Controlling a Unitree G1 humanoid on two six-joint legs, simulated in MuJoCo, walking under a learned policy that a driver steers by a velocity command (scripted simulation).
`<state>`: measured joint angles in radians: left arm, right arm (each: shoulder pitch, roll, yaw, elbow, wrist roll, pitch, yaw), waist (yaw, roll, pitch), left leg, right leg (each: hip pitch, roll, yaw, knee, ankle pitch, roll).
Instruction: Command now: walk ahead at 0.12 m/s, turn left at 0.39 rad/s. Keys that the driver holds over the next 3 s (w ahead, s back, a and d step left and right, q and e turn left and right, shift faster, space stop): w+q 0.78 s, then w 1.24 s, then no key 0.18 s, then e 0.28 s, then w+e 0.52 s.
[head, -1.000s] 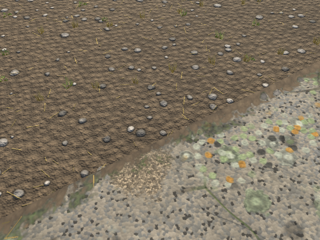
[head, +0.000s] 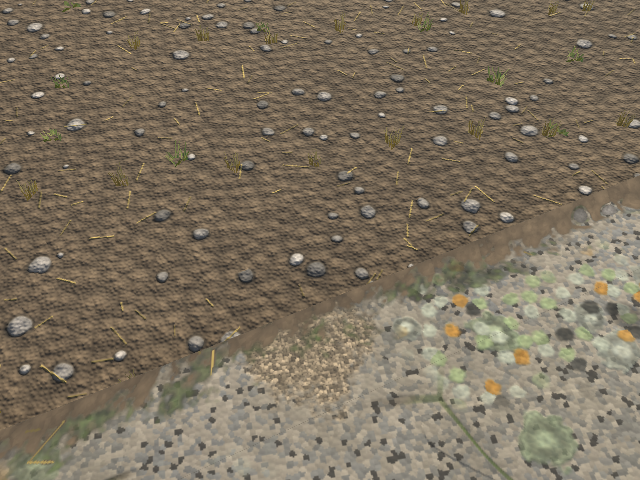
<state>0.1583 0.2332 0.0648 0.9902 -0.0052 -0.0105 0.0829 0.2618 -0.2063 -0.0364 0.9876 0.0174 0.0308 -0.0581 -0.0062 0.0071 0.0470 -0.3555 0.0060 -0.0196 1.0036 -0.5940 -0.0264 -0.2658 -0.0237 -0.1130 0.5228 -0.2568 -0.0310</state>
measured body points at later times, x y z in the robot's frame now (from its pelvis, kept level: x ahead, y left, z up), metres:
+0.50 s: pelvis +0.10 +0.08 +0.01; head +0.10 +0.11 +0.46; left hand +0.22 +0.33 -0.11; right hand +0.05 -0.14 -0.11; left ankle -0.05 +0.12 -0.73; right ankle +0.28 -0.07 -0.67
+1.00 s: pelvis +0.36 +0.14 +0.01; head +0.37 +0.15 +0.46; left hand +0.20 +0.29 -0.15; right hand +0.64 +0.06 -0.10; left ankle +0.43 +0.33 -0.69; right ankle +0.33 -0.01 -0.73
